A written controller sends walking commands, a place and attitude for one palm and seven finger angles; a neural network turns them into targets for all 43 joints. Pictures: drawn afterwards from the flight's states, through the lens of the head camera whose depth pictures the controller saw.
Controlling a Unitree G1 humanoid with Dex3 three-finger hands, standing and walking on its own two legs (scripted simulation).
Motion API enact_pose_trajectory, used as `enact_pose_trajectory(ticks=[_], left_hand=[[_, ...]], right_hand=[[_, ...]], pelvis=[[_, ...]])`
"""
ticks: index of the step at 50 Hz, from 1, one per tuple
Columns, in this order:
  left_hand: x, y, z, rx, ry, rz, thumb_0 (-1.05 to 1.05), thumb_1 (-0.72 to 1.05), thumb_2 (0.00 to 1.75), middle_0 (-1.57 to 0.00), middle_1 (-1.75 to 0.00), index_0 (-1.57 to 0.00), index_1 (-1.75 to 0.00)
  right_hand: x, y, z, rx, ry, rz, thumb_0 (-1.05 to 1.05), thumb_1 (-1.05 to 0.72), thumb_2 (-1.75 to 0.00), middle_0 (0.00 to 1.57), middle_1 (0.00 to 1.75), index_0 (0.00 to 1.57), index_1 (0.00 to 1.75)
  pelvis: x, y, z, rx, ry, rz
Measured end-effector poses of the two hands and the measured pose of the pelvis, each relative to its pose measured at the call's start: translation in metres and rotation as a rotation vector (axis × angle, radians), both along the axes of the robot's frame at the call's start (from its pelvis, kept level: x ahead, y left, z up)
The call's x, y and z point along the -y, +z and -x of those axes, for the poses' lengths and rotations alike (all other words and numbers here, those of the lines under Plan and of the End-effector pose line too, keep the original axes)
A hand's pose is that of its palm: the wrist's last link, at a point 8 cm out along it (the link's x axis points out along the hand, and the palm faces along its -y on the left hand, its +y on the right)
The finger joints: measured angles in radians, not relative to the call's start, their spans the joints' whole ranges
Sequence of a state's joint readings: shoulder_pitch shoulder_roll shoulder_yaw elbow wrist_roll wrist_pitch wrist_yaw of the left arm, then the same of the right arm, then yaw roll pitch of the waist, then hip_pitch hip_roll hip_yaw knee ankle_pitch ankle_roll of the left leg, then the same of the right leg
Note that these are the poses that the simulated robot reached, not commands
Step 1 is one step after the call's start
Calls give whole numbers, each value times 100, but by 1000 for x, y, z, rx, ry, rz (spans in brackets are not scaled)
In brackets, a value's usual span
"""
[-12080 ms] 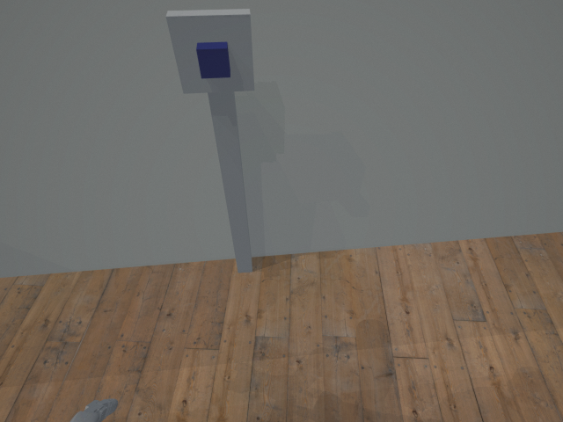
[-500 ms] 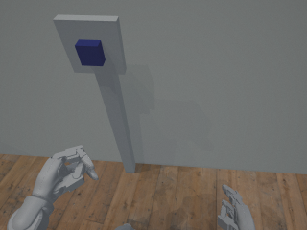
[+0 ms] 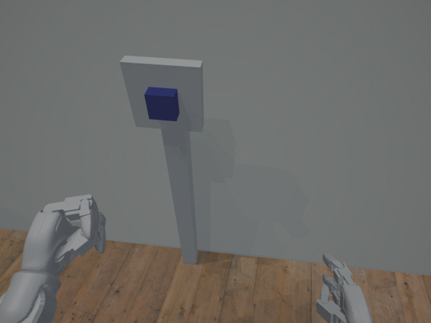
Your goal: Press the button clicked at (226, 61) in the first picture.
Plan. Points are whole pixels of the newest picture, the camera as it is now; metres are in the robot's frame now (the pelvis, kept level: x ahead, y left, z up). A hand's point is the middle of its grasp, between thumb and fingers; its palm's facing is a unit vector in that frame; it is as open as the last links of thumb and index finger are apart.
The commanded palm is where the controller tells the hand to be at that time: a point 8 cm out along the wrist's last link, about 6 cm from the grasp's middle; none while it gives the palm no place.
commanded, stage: raise the hand and make a fist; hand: left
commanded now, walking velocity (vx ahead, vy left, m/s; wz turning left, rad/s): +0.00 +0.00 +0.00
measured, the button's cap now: (163, 103) +0.50 +0.16 +0.17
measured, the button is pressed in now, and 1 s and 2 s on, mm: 0 0 0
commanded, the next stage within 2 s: aim a knuckle at the button in 0.76 s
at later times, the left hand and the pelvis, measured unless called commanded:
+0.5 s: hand (89, 208) +0.24 +0.21 +0.15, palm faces -0.01 -1.00 -0.06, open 3.1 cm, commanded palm +0.20 +0.26 +0.17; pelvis +0.00 +0.00 +0.02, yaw +0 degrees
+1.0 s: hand (103, 210) +0.23 +0.19 +0.16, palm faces +0.05 -1.00 -0.06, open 3.1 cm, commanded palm +0.21 +0.23 +0.16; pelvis +0.00 -0.03 +0.02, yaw +1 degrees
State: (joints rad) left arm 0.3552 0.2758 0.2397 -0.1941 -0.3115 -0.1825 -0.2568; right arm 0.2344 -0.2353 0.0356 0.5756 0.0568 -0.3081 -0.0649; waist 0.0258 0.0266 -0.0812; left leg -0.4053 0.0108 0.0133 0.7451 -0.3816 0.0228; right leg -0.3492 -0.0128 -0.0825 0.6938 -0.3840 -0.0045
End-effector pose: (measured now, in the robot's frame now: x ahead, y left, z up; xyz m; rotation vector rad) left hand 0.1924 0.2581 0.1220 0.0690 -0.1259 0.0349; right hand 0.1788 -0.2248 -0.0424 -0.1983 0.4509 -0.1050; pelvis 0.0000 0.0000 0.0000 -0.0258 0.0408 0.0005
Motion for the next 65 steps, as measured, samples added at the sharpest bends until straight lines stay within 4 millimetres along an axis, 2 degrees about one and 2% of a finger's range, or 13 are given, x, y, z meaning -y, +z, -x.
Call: enact_pose_trajectory(ticks=[4, 9, 13, 16, 19, 23, 27, 36, 43, 48, 53, 60, 65], left_hand=[[-4, 6, -5, -38, -21, 9, 1, 90, 90, -130, -150, -130, -149], [-7, 5, -10, -118, -42, -1, 1, 90, 90, -130, -150, -130, -150], [-16, 24, -12, -62, -13, -15, 2, 90, 90, -130, -150, -130, -150], [-21, 41, -16, -7, 2, -19, 2, 90, 90, -130, -150, -130, -150], [-21, 49, -21, -8, -8, -13, 1, 90, 90, -130, -150, -130, -150], [-15, 42, -27, -85, -39, 1, 1, 90, 90, -130, -150, -130, -150], [-6, 32, -23, -140, -43, 13, 1, 90, 90, -130, -150, -130, -150], [4, 44, -11, -39, 14, -4, 1, 90, 90, -130, -150, -130, -150], [16, 36, -12, -103, -18, -4, 1, 90, 90, -130, -150, -130, -150], [17, 38, -13, -72, 2, 0, 1, 90, 90, -130, -150, -130, -150], [19, 40, -27, -42, 9, 12, 1, 90, 90, -130, -150, -130, -150], [39, 28, -63, -101, -60, 14, 1, 90, 90, -130, -150, -130, -150], [43, 32, -81, -62, -55, 26, 1, 90, 90, -130, -150, -130, -150]], right_hand=[[-20, 6, -13, 20, 51, -24, 2, -90, -90, 20, 30, 20, 30], [-33, 7, -15, 0, 84, -26, 2, -90, -90, 21, 30, 21, 30], [-34, 6, -10, -29, 92, -19, 2, -90, -90, 21, 30, 21, 30], [-32, 3, -6, -50, 88, -16, 2, -90, -90, 21, 30, 21, 30], [-26, 0, -1, -67, 75, -15, 2, -90, -90, 21, 30, 21, 30], [-17, 0, 4, -76, 44, -19, 2, -90, -90, 21, 30, 21, 30], [-7, 2, 8, -72, 21, -16, 2, -90, -90, 21, 30, 20, 30], [8, 3, 9, -59, 32, -4, 2, -90, -90, 20, 30, 20, 30], [17, 2, 7, -45, 21, -21, 2, -90, -90, 20, 30, 20, 30], [23, 1, 6, -37, 18, -20, 2, -90, -90, 20, 30, 20, 30], [30, -3, 7, -48, 12, -14, 2, -90, -90, 20, 30, 20, 30], [36, -9, 15, -83, -26, -13, 2, -90, -90, 20, 30, 20, 30], [37, -11, 20, -105, -48, -19, 2, -90, -90, 20, 30, 20, 30]], pelvis=[[-5, 4, -2, 19, 5, 3], [-9, 8, -3, 36, 8, 1], [-8, 11, -3, 49, 9, 0], [-8, 12, -3, 59, 12, 0], [-7, 14, -2, 68, 13, -1], [-5, 16, 0, 71, 8, -6], [0, 17, 1, 71, 0, -12], [13, 17, 3, 88, 9, -14], [23, 17, 5, 86, 8, -18], [29, 16, 4, 86, 9, -20], [32, 15, 6, 86, 14, -19], [31, 15, 5, 65, 3, -24], [29, 16, -1, 52, -13, -30]])
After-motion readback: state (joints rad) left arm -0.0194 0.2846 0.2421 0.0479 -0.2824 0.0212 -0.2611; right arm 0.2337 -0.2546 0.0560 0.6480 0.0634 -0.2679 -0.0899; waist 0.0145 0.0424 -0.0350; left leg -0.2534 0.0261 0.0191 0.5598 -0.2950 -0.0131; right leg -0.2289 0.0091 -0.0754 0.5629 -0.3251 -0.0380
